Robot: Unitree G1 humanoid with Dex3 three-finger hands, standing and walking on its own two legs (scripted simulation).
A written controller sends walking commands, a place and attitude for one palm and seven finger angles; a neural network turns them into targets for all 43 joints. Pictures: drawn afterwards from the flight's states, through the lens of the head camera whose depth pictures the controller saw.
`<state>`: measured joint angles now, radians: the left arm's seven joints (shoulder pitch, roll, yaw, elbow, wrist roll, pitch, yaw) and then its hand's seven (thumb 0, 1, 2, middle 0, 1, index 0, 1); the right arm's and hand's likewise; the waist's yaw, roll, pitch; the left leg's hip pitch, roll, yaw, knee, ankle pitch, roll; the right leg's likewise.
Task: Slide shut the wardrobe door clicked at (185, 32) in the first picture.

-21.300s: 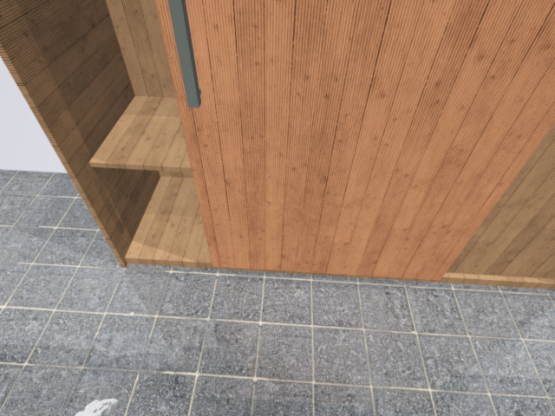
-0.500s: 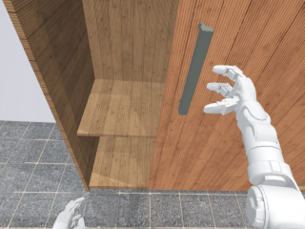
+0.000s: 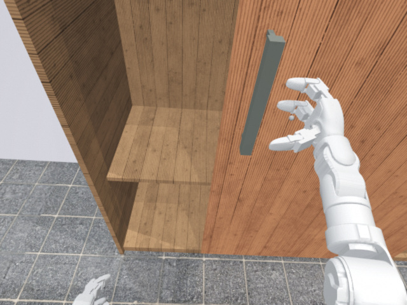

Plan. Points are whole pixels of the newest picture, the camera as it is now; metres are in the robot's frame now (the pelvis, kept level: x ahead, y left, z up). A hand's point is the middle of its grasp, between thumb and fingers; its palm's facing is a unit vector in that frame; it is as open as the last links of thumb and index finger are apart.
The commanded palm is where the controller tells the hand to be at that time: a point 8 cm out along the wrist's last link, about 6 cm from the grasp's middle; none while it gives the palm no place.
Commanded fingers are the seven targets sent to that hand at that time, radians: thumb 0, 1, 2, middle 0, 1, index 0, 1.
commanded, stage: move the hooked fingers beside the handle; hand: right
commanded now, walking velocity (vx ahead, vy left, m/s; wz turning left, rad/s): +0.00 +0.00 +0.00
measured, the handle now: (256, 100) +0.48 -0.06 +0.19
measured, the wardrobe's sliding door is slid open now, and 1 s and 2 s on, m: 0.38 0.38 0.38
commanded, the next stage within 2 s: feel for the door with the fingertips in 0.72 s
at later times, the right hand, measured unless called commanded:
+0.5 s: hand (293, 113) +0.43 -0.12 +0.20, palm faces -0.05 +1.00 -0.02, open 14.0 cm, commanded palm +0.40 -0.17 +0.19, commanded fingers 0.00 0.50 -0.30 0.30 1.20 0.30 1.20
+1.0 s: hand (290, 117) +0.41 -0.12 +0.20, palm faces -0.07 +1.00 -0.01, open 14.0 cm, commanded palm +0.40 -0.16 +0.19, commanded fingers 0.00 0.50 -0.30 0.30 1.20 0.30 1.20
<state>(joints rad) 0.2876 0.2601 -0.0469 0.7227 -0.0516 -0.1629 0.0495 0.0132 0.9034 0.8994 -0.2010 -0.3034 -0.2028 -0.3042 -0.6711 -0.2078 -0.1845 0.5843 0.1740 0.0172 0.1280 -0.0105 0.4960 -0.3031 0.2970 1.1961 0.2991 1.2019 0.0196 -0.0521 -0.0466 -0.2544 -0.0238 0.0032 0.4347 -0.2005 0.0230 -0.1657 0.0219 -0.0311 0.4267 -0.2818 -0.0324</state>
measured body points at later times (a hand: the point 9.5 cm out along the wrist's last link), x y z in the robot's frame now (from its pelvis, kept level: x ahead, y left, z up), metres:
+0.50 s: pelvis +0.00 +0.00 +0.00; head +0.00 +0.02 +0.45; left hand +0.15 +0.23 -0.11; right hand +0.42 -0.18 +0.21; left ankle +0.02 +0.11 -0.74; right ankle -0.04 -0.10 -0.74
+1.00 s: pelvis +0.00 +0.00 +0.00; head -0.01 +0.03 +0.45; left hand +0.14 +0.24 -0.11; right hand +0.41 -0.17 +0.20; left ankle +0.02 +0.11 -0.74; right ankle -0.04 -0.10 -0.74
